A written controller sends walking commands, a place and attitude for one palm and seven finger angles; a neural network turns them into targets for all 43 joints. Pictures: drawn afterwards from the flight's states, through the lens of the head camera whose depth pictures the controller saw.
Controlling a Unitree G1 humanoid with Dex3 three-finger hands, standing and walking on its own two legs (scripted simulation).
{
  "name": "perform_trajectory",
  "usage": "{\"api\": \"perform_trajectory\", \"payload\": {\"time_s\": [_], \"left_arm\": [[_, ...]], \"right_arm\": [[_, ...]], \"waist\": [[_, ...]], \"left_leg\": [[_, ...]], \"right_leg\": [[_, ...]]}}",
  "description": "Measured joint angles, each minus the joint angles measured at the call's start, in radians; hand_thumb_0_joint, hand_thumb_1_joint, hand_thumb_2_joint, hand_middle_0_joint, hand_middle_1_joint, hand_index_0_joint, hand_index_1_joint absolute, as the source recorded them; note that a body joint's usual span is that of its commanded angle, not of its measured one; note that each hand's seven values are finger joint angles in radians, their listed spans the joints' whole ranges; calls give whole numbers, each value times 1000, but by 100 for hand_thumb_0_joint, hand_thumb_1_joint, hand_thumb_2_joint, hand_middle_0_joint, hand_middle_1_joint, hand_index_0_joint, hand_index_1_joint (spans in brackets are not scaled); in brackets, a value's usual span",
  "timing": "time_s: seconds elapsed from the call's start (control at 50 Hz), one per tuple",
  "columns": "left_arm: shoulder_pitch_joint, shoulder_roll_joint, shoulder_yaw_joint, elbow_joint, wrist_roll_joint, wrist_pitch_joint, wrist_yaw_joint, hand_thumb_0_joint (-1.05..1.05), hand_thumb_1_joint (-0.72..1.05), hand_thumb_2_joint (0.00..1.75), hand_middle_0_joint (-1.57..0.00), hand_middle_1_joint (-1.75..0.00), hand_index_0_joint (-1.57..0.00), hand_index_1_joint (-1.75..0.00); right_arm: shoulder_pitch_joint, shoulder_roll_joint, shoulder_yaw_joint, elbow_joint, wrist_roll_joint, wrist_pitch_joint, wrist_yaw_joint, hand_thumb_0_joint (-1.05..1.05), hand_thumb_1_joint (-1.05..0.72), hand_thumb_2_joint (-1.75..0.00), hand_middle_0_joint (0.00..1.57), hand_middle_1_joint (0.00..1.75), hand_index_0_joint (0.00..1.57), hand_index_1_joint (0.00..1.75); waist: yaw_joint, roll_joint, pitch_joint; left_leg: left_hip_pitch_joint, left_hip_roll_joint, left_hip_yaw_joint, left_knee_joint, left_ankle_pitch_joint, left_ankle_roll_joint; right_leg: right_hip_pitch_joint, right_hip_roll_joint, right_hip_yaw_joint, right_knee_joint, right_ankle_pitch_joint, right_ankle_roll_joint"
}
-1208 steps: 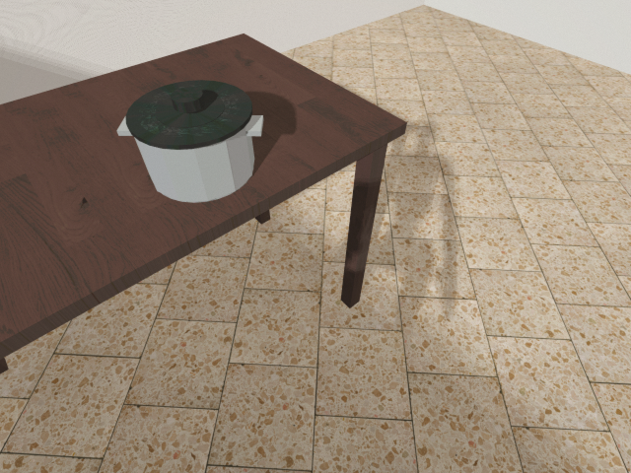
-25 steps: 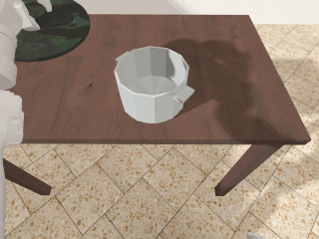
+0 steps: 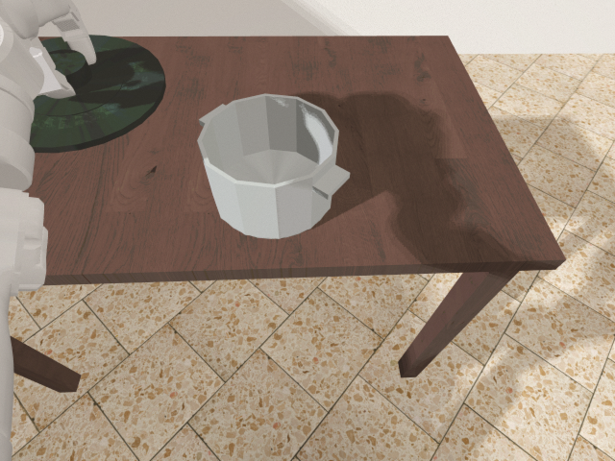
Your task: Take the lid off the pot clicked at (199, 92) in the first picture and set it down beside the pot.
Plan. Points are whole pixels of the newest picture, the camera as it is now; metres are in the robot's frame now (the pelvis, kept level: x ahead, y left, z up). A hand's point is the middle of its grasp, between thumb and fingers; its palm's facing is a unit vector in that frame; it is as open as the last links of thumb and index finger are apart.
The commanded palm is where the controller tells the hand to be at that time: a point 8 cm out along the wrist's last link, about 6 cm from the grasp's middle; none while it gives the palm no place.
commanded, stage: lower the lid onto the table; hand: left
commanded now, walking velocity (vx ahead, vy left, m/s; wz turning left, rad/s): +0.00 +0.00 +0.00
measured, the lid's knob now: (64, 70) +0.52 +0.26 +0.22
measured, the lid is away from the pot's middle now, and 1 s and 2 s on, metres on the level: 0.23 0.25 0.23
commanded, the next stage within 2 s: none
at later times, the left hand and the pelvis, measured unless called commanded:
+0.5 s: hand (63, 95) +0.49 +0.26 +0.21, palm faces -0.34 -0.13 -0.93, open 8.5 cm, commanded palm +0.50 +0.25 +0.28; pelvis +0.01 +0.00 +0.00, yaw +0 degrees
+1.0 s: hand (59, 129) +0.48 +0.27 +0.18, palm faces -0.39 -0.13 -0.91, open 8.5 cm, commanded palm +0.49 +0.26 +0.25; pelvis +0.00 +0.01 +0.00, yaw +0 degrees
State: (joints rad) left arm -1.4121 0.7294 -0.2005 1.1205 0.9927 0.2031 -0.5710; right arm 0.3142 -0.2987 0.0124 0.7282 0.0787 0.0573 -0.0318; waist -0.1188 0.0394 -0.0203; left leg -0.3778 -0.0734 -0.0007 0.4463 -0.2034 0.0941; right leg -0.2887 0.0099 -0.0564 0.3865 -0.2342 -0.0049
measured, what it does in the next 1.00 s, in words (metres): stands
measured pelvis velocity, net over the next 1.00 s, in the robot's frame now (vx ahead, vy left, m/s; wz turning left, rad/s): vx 0.00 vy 0.01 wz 0.00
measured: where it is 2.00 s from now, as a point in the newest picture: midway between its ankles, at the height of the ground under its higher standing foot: outside the picture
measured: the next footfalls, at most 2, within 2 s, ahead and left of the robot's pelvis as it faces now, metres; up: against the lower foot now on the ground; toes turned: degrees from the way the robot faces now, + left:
none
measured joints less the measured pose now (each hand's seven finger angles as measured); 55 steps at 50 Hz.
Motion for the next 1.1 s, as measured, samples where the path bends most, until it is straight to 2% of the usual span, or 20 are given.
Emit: {"api": "perform_trajectory", "payload": {"time_s": [0.12,0.24,0.36,0.64,0.88,1.1], "left_arm": [[25,19,-8,10,-3,-1,-4,-2,16,91,-66,-94,-57,-84],[56,14,8,-25,-11,-23,-1,-2,16,91,-66,-94,-57,-84],[66,-7,-19,-34,-23,-22,-5,-2,16,91,-65,-94,-57,-84],[106,-31,20,-50,-25,-59,15,-2,16,91,-65,-94,-57,-84],[157,-11,43,-34,-29,-87,25,-2,17,91,-65,-94,-57,-84],[172,-21,2,-18,-43,-114,36,-2,17,91,-65,-94,-57,-84]], "right_arm": [[1,2,-3,0,5,4,1,0,-91,-90,20,30,20,30],[-7,1,-7,-1,3,0,0,0,-91,-90,20,30,20,30],[-23,5,-11,-5,4,6,8,0,-91,-90,20,30,20,30],[-36,11,-10,-29,-2,18,19,0,-91,-90,20,30,20,30],[-12,11,-11,-31,0,33,17,0,-91,-90,20,30,20,30],[3,3,-19,-13,1,28,5,0,-91,-90,20,30,20,30]], "waist": [[-2,-5,2],[7,-1,4],[14,-1,0],[12,-2,-3],[6,-7,-5],[11,-11,1]], "left_leg": [[-1,5,3,7,-7,-2],[-3,3,-2,12,-11,-1],[-9,-1,-7,16,-13,1],[-19,-5,-2,21,-14,5],[-22,0,2,31,-16,7],[-34,-2,-5,46,-14,10]], "right_leg": [[0,5,4,1,-2,-2],[3,4,-2,0,-5,-1],[-2,0,-6,5,-10,1],[-15,-5,-2,17,-13,6],[-16,0,3,18,-9,6],[-22,-1,-5,24,-5,8]]}}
